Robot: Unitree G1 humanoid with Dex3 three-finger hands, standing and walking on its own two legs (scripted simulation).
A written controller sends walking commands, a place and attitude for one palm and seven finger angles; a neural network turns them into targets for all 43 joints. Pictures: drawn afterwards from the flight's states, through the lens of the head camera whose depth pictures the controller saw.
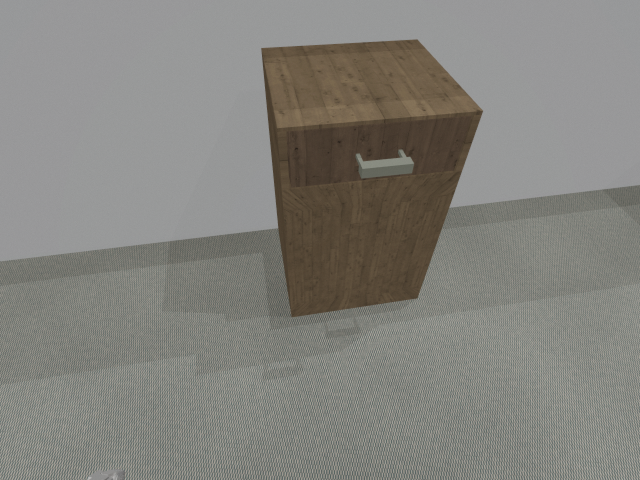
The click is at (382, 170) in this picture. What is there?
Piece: drawer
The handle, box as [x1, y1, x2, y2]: [355, 149, 413, 178]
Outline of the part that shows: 413,162 410,157 405,156 401,149 398,150 400,156 399,158 363,161 359,153 355,156 359,165 358,171 361,178 409,173 412,170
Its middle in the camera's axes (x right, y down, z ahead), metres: +0.15 -0.18 +0.93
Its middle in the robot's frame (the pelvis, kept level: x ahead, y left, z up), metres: +0.82 -0.11 -0.08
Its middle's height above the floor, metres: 0.70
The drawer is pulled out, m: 0.00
